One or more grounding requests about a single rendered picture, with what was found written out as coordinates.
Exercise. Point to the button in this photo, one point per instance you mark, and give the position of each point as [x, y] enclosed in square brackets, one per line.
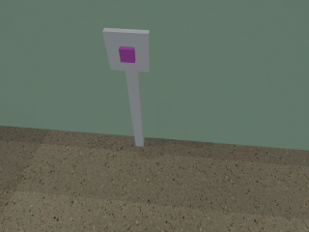
[127, 54]

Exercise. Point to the panel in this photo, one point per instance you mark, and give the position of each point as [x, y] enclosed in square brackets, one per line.
[140, 40]

